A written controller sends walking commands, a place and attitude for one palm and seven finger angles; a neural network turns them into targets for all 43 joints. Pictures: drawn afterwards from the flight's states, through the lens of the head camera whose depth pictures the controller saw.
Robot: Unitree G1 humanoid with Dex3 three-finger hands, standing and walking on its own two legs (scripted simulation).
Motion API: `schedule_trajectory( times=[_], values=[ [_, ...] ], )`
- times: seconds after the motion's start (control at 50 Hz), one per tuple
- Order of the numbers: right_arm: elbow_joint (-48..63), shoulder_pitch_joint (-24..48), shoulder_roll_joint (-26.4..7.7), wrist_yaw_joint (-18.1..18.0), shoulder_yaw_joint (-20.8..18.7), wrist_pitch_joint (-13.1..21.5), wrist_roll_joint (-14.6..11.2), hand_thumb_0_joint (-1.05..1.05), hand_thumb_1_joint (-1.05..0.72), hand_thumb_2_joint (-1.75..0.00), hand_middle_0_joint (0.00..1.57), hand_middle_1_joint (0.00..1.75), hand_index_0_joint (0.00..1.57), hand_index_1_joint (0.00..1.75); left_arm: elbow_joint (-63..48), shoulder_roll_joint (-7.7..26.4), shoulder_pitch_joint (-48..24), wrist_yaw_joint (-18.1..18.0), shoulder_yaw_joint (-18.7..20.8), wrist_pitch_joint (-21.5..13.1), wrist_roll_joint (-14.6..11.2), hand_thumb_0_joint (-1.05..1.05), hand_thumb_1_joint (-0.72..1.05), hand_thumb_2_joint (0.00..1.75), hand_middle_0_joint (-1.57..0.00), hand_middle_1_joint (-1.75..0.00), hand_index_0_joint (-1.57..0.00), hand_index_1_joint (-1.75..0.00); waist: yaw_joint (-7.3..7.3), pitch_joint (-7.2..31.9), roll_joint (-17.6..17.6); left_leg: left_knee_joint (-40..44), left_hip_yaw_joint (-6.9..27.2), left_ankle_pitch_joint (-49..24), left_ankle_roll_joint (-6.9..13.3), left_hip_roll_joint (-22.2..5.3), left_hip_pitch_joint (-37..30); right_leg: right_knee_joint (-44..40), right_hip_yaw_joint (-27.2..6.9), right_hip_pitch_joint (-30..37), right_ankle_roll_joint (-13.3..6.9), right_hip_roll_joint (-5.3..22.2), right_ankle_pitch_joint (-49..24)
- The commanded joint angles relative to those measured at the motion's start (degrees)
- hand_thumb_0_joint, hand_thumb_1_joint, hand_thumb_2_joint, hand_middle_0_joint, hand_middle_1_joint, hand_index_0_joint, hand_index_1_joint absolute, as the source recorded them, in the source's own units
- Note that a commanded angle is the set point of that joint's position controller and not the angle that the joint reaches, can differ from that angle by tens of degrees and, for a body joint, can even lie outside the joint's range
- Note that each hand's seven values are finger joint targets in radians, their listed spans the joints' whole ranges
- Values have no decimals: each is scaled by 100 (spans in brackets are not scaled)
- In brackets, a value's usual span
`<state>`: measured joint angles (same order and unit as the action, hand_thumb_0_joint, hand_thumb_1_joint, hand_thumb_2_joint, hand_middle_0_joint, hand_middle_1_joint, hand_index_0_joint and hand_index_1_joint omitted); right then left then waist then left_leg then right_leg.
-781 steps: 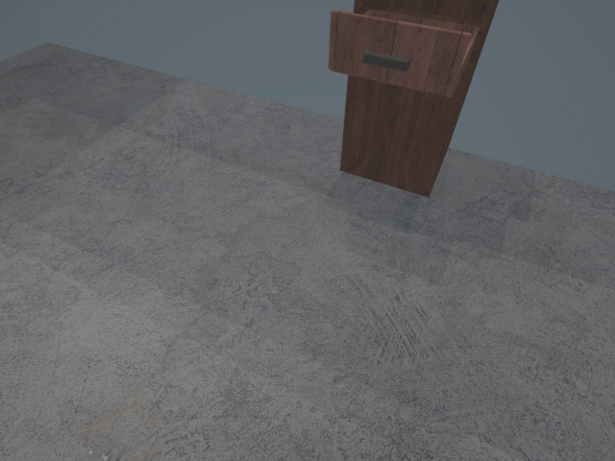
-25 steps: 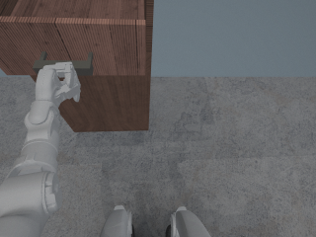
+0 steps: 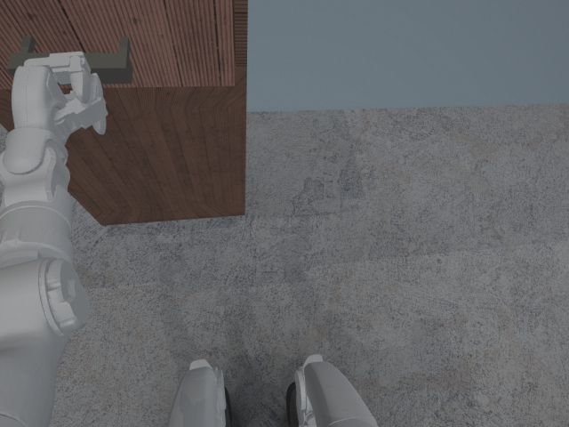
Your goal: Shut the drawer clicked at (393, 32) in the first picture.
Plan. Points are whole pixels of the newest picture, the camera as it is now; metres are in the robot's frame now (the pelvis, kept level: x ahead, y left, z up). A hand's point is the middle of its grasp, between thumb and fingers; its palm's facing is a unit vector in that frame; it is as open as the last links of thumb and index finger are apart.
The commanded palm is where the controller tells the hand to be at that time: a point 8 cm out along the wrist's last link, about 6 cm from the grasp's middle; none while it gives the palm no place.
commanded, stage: push the drawer shut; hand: left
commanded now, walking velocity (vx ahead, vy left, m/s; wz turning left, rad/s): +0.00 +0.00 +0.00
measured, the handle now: (75, 56) +0.61 +0.23 +0.07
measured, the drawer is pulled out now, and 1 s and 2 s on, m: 0.05 0.00 0.00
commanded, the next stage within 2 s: pull the fist back off the drawer in 0.76 s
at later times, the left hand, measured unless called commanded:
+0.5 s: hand (97, 72) +0.58 +0.20 +0.07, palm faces +0.01 -1.00 -0.04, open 3.1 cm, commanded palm +0.59 +0.22 +0.07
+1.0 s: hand (94, 68) +0.58 +0.20 +0.08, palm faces +0.02 -1.00 -0.05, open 3.3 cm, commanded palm +0.61 +0.20 +0.07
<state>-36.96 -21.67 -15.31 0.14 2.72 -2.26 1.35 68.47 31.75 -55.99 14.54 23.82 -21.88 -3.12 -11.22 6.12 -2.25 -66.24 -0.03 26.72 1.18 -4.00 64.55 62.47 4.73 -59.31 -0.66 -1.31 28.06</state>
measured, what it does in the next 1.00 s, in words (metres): stands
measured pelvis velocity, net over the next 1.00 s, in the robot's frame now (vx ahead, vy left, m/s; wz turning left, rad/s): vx -0.03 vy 0.01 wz -0.01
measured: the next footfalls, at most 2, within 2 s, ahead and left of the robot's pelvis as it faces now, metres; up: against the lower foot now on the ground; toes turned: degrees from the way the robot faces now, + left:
none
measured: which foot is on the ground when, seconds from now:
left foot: down 0.00-1.00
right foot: down 0.00-1.00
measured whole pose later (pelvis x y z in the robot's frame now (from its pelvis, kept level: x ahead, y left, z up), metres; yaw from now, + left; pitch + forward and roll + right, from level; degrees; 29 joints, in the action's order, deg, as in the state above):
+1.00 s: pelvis -0.03 +0.01 -0.02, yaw +0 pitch +31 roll -7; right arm -38.3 -23.8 -15.3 -0.5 6.5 2.1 3.5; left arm 77.5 43.8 -77.6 11.8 19.0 -13.9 2.6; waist -17.4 4.8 -2.9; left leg -71.5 3.3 25.1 1.7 -3.8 77.5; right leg 65.7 7.7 -70.1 -0.5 -1.4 26.3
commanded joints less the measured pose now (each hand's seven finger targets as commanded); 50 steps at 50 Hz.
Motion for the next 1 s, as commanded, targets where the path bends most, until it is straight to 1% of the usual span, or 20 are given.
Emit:
schedule_trajectory(
  times=[0.0, 0.06, 0.1, 0.12, 0.16, 0.2, 0.28, 0.3, 0.32, 0.34, 0.38, 0.4, 0.46, 0.5, 0.56, 0.68, 0.72, 0.76, 0.84, 0.98],
  values=[
    [171, -1121, -1096, -50, -367, 53, 48, 0, -90, -90, 20, 30, 20, 30, -1129, 1474, -3216, -197, 131, -345, -57, 0, 90, 90, -140, -160, -140, -160, -299, 2890, -818, 568, 454, -1939, 94, 126, -2750, -819, -260, 492, -22, -210, -1407],
    [165, -1208, -1133, -48, -344, 31, 78, 0, -90, -90, 20, 30, 20, 30, -1010, 1784, -3379, -236, 279, -306, 43, 0, 90, 90, -140, -160, -140, -160, -324, 2965, -889, 529, 471, -1948, 103, 121, -2667, -776, -252, 488, -42, -220, -1400],
    [162, -1245, -1119, -30, -331, 3, 91, 0, -90, -90, 20, 30, 20, 30, -991, 1745, -3522, -227, 176, -289, 112, 0, 90, 90, -140, -160, -140, -160, -346, 3053, -1114, 504, 500, -2087, 78, 113, -2817, -754, -228, 362, -52, -219, -1433],
    [156, -1260, -1112, -23, -331, 1, 106, 0, -90, -90, 20, 30, 20, 30, -1058, 1706, -3668, -235, 148, -290, 102, 0, 90, 90, -140, -160, -140, -160, -403, 3071, -1072, 465, 496, -2110, 95, 105, -2811, -753, -231, 365, -41, -228, -1469],
    [165, -1342, -1154, -18, -318, -21, 126, 0, -90, -90, 20, 30, 20, 30, -883, 2012, -3555, -242, 389, -257, 132, 0, 90, 90, -140, -160, -140, -160, -365, 3157, -1010, 413, 498, -2227, 112, 111, -2715, -711, -235, 451, -50, -245, -1579],
    [178, -1346, -1138, -10, -293, -53, 120, 0, -90, -90, 20, 30, 20, 30, -806, 1930, -3728, -219, 240, -193, 179, 0, 90, 90, -140, -160, -140, -160, -435, 3038, -1101, 406, 491, -2155, 104, 101, -2655, -726, -225, 344, -39, -245, -1512],
    [150, -1452, -1159, 5, -278, -87, 143, 0, -90, -90, 20, 30, 20, 30, -763, 1985, -4053, -244, 179, -102, 277, 0, 90, 90, -140, -160, -140, -160, -551, 3134, -1215, 344, 551, -2251, 113, 80, -2741, -689, -193, 164, -45, -259, -1510],
    [132, -1487, -1170, -1, -274, -94, 158, 0, -90, -90, 20, 30, 20, 30, -755, 2189, -4119, -267, 317, -86, 303, 0, 90, 90, -140, -160, -140, -160, -527, 3150, -1257, 334, 563, -2262, 103, 66, -2698, -666, -175, 186, -47, -255, -1506],
    [142, -1509, -1166, 7, -265, -97, 154, 0, -90, -90, 20, 30, 20, 30, -701, 2110, -4159, -269, 225, -49, 310, 0, 90, 90, -140, -160, -140, -160, -571, 3132, -1238, 316, 541, -2245, 119, 82, -2637, -686, -200, 220, -41, -264, -1533],
    [144, -1538, -1177, 3, -263, -104, 168, 0, -90, -90, 20, 30, 20, 30, -706, 2261, -4164, -284, 331, -36, 344, 0, 90, 90, -140, -160, -140, -160, -554, 3155, -1226, 307, 548, -2261, 119, 70, -2602, -677, -189, 240, -43, -259, -1541],
    [91, -1591, -1177, 0, -266, -110, 168, 0, -90, -90, 20, 30, 20, 30, -672, 2076, -4479, -276, 162, -2, 361, 0, 90, 90, -140, -160, -140, -160, -718, 3077, -1201, 259, 615, -2253, 125, 43, -2666, -660, -154, -64, -30, -270, -1451],
    [64, -1605, -1181, -6, -265, -103, 173, 0, -90, -90, 20, 30, 20, 30, -705, 2081, -4677, -294, 125, 11, 360, 0, 90, 90, -140, -160, -140, -160, -756, 3025, -1343, 256, 616, -2164, 121, 49, -2650, -678, -166, -126, -33, -267, -1380],
    [13, -1670, -1190, -17, -246, -60, 188, 0, -90, -90, 20, 30, 20, 30, -632, 2085, -4899, -319, 66, 66, 388, 0, 90, 90, -140, -160, -140, -160, -863, 3087, -1362, 202, 637, -2037, 143, 53, -2598, -666, -161, -224, -42, -275, -1292],
    [-35, -1675, -1197, -25, -227, -33, 196, 0, -90, -90, 20, 30, 20, 30, -715, 2061, -5163, -317, -53, 68, 406, 0, 90, 90, -140, -160, -140, -160, -915, 3073, -1636, 209, 685, -1984, 114, 37, -2727, -653, -132, -430, -54, -263, -1184],
    [-56, -1701, -1209, -29, -197, 33, 210, 0, -90, -90, 20, 30, 20, 30, -582, 2028, -5244, -324, -104, 111, 405, 0, 90, 90, -140, -160, -140, -160, -985, 3064, -1601, 187, 726, -1826, 141, 44, -2657, -644, -118, -523, -70, -282, -1064],
    [-94, -1639, -1255, -84, -124, 185, 201, 0, -90, -90, 20, 30, 20, 30, -663, 2011, -5572, -323, -335, 200, 415, 0, 90, 90, -140, -160, -140, -160, -1070, 3056, -1943, 208, 774, -1405, 133, 10, -2621, -615, -102, -772, -72, -252, -794],
    [-103, -1648, -1271, -113, -108, 234, 201, 0, -90, -90, 20, 30, 20, 30, -616, 2047, -5579, -352, -332, 249, 417, 0, 90, 90, -140, -160, -140, -160, -1098, 3009, -1837, 227, 788, -1254, 139, -2, -2530, -624, -94, -764, -62, -251, -725],
    [-123, -1635, -1271, -118, -100, 308, 203, 0, -90, -90, 20, 30, 20, 30, -644, 1943, -5674, -374, -422, 266, 423, 0, 90, 90, -140, -160, -140, -160, -1131, 3036, -2023, 252, 813, -1169, 135, -7, -2592, -599, -80, -907, -74, -245, -669],
    [-179, -1621, -1309, -163, -63, 430, 201, 0, -90, -90, 20, 30, 20, 30, -688, 1948, -5748, -429, -486, 314, 407, 0, 90, 90, -140, -160, -140, -160, -1188, 2977, -1951, 331, 844, -899, 133, -44, -2537, -628, -80, -919, -47, -230, -559],
    [-117, -1693, -1307, -118, -76, 482, 238, 0, -90, -90, 20, 30, 20, 30, -789, 2098, -5785, -464, -332, 319, 483, 0, 90, 90, -140, -160, -140, -160, -1078, 3179, -2027, 330, 898, -986, 101, -11, -2656, -558, -32, -883, -85, -232, -589]
  ],
)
